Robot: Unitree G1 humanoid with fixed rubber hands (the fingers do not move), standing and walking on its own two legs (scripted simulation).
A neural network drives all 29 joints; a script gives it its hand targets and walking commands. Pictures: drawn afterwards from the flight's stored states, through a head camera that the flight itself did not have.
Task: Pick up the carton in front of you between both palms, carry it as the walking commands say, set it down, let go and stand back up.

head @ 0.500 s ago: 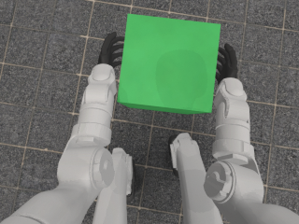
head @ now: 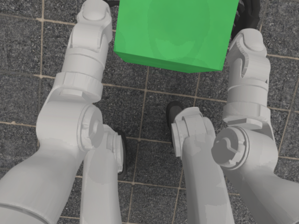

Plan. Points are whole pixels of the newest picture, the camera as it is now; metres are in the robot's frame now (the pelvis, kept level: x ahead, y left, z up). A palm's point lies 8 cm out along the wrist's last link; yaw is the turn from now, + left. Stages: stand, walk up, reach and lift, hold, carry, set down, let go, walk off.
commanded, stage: set down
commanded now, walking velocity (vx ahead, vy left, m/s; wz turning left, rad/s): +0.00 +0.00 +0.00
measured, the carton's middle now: (168, 24) +0.52 -0.14 -0.22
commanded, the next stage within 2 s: none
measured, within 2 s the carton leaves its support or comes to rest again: rests again in 1.38 s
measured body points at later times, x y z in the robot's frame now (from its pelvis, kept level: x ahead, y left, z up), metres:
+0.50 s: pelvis +0.01 +0.01 -0.05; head +0.38 -0.03 +0.20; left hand +0.59 -0.01 -0.23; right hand +0.49 -0.29 -0.21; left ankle +0.08 +0.12 -0.41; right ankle +0.15 -0.14 -0.41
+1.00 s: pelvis +0.00 +0.01 -0.06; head +0.38 -0.01 +0.18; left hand +0.58 -0.01 -0.25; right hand +0.48 -0.30 -0.23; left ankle +0.08 +0.12 -0.41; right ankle +0.15 -0.14 -0.41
